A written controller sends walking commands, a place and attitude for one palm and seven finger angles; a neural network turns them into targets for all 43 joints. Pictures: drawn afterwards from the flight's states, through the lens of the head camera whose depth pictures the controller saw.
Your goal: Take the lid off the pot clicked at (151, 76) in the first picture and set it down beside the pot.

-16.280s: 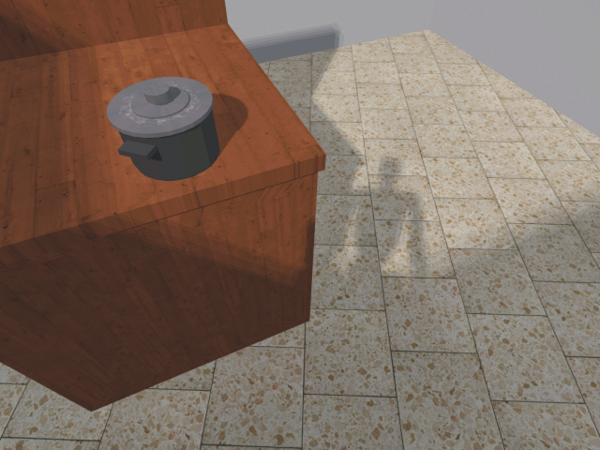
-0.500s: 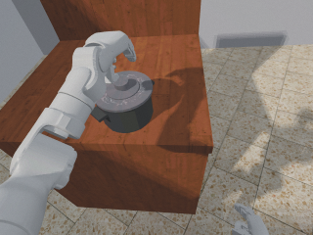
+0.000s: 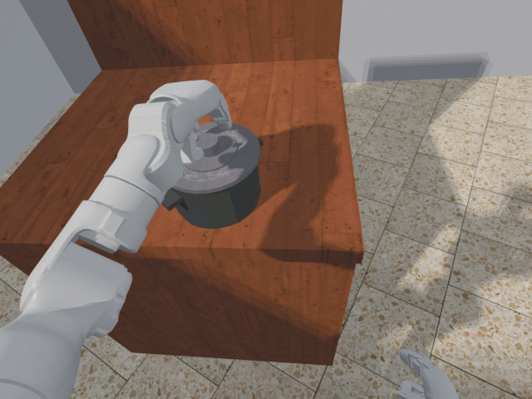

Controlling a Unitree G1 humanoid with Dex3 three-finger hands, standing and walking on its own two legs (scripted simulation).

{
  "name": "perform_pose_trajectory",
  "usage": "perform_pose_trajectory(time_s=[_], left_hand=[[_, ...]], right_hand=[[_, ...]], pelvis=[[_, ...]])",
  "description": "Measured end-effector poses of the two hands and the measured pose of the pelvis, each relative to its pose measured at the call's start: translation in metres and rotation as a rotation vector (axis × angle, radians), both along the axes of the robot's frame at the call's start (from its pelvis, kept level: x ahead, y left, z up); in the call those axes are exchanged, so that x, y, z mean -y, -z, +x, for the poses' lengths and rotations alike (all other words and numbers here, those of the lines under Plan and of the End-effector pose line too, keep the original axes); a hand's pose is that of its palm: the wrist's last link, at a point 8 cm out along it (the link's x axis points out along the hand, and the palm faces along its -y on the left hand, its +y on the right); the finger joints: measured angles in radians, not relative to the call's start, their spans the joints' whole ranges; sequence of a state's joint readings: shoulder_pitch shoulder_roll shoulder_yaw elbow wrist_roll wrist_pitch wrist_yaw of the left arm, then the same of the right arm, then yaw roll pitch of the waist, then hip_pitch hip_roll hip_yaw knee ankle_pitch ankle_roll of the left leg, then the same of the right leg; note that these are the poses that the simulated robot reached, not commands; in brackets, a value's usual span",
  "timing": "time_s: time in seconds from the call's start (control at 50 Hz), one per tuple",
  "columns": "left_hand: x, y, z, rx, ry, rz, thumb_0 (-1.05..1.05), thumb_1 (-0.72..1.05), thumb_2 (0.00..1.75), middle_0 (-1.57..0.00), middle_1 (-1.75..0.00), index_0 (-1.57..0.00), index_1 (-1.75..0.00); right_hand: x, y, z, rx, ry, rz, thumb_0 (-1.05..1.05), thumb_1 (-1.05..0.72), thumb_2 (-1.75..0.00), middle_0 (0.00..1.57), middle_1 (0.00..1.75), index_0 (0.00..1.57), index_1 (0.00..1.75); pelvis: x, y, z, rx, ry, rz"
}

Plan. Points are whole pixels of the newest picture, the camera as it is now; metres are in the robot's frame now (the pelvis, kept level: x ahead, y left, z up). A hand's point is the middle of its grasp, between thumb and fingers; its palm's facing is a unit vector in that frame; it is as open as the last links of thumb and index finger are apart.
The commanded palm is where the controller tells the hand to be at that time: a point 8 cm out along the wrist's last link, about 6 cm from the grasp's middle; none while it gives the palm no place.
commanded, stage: lower the open fingers around the knob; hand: left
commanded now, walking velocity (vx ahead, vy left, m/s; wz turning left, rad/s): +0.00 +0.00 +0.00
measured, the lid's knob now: (206, 144) +0.48 +0.10 +0.15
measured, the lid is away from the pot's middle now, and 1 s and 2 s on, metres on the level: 0.00 0.00 0.00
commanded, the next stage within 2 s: close the fingers and squeeze the knob in 0.70 s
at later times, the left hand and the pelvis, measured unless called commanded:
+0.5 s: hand (198, 144) +0.45 +0.11 +0.17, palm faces -0.27 -0.02 -0.96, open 9.8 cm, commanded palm +0.43 +0.11 +0.23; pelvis +0.00 +0.01 +0.00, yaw +0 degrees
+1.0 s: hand (202, 146) +0.44 +0.10 +0.17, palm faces -0.27 -0.04 -0.96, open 9.6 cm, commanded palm +0.43 +0.11 +0.23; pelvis +0.00 +0.00 +0.00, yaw +0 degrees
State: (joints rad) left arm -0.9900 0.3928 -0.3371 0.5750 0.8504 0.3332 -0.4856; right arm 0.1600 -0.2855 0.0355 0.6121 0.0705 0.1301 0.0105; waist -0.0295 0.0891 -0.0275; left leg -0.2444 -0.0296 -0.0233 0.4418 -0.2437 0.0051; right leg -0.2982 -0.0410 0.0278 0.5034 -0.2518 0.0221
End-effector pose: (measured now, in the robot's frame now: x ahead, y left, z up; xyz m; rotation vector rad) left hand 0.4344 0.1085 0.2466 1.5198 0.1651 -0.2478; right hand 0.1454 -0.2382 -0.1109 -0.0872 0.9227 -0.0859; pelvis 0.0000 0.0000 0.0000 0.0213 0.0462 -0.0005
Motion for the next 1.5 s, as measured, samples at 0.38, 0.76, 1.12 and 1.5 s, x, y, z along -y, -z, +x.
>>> perform_pose_trajectory(time_s=[0.38,0.76,1.12,1.5], left_hand=[[0.002,0.012,-0.003,0.002,0.034,0.006,0.0,-0.31,1.59,-0.89,-0.08,-0.87,-0.07],[0.006,0.018,0.007,-0.008,-0.012,0.013,0.0,-0.31,1.59,-0.88,-0.08,-0.89,-0.08],[0.002,0.019,0.004,-0.01,-0.016,-0.011,0.0,-0.12,1.27,-0.7,-0.41,-0.75,-0.42],[-0.003,0.019,0.011,-0.013,-0.01,-0.034,-0.01,0.04,1.09,-0.65,-0.78,-0.72,-0.79]], right_hand=[[-0.013,0.0,0.001,0.005,-0.012,-0.005,0.01,-0.9,-0.9,0.2,0.3,0.2,0.3],[0.001,0.008,-0.02,-0.06,0.027,-0.009,0.01,-0.9,-0.9,0.2,0.3,0.2,0.3],[0.003,-0.002,-0.002,-0.007,0.018,-0.018,0.01,-0.9,-0.9,0.2,0.3,0.2,0.3],[0.0,0.003,-0.015,-0.048,0.036,-0.021,0.01,-0.9,-0.9,0.2,0.3,0.2,0.3]], pelvis=[[-0.006,0.001,-0.002,0.005,-0.011,-0.004],[-0.001,0.001,0.001,-0.008,-0.005,-0.001],[0.003,0.001,0.0,-0.002,-0.004,-0.002],[-0.003,0.001,0.003,-0.011,0.003,-0.004]])
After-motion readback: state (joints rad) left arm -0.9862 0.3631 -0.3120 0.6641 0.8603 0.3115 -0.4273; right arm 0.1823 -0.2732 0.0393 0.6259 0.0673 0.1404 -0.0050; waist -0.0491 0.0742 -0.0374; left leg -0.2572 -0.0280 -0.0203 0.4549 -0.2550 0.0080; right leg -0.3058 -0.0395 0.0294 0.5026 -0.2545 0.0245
